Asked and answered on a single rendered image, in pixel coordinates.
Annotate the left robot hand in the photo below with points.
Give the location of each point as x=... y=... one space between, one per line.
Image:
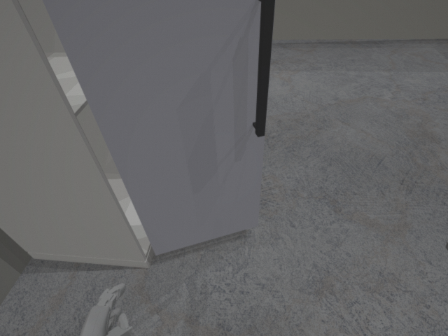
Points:
x=100 y=319

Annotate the fridge door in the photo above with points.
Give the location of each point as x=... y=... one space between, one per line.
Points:
x=172 y=85

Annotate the handle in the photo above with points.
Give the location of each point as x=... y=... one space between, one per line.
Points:
x=265 y=47

